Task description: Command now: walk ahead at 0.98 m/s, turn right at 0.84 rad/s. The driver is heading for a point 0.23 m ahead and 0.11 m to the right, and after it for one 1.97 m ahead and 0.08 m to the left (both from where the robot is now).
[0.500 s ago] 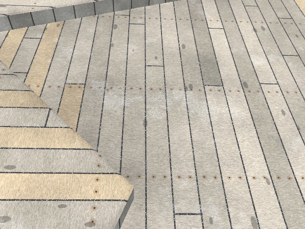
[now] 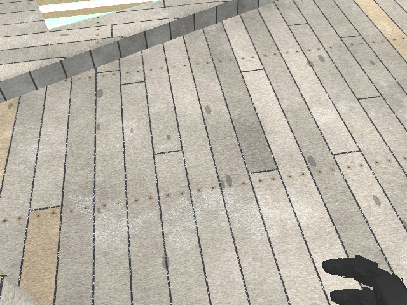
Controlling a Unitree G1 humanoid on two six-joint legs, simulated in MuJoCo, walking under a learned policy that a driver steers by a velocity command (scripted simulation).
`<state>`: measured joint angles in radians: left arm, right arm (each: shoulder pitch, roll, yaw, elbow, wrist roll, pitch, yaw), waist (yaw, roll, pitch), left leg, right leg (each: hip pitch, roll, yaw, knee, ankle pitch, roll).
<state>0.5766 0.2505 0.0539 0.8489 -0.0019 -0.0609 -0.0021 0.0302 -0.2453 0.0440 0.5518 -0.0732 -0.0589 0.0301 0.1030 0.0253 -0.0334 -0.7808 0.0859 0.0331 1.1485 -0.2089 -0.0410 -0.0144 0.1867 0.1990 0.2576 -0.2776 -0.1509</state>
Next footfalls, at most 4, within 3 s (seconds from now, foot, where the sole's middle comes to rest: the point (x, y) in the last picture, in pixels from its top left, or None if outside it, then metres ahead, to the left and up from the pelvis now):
0.12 left None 0.26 0.11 -0.78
0.50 right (280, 274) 0.61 -0.14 -0.78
0.92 left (251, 157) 1.11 -0.03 -0.78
1.32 right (261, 113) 1.38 -0.08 -0.78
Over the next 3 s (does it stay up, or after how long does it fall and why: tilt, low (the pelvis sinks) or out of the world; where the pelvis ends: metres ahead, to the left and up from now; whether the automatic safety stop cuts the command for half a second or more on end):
stays up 2.15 0.00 0.00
